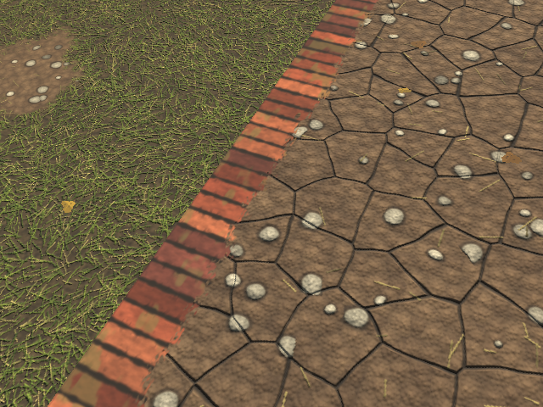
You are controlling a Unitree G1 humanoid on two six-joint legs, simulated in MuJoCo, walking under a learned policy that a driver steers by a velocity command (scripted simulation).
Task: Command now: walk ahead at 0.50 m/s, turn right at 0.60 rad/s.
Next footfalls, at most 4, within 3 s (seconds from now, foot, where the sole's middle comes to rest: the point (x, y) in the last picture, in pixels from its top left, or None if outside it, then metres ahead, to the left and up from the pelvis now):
0.24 left None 0.34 0.12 -0.78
0.76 right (384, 387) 0.52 -0.18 -0.78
1.30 left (395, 262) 0.87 -0.24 -0.78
1.76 right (502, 253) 0.91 -0.55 -0.78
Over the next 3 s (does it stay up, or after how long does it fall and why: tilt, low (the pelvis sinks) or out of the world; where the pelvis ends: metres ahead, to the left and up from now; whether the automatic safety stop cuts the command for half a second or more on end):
stays up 1.20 -0.60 -0.01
